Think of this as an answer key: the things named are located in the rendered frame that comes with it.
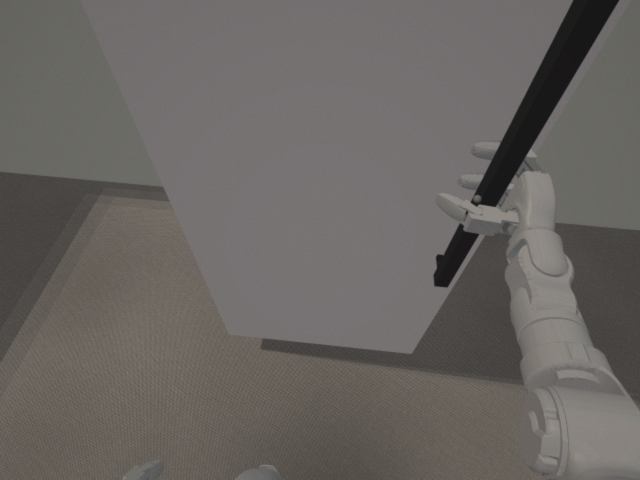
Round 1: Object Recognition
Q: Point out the fridge door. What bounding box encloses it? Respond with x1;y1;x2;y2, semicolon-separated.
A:
80;0;631;354

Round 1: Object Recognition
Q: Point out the robot right hand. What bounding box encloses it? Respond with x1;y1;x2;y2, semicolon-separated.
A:
435;140;556;245

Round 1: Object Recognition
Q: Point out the handle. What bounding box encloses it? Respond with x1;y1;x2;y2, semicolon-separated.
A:
434;0;619;287

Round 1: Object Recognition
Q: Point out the right robot forearm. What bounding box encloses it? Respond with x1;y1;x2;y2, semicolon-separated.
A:
505;229;640;412

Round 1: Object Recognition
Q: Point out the right robot upper arm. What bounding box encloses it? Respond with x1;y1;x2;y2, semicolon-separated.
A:
519;385;640;480

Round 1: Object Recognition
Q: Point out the robot left shin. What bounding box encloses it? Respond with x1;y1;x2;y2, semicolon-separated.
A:
259;465;279;474

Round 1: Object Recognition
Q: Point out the robot left hand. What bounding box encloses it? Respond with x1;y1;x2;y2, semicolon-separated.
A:
123;460;164;480

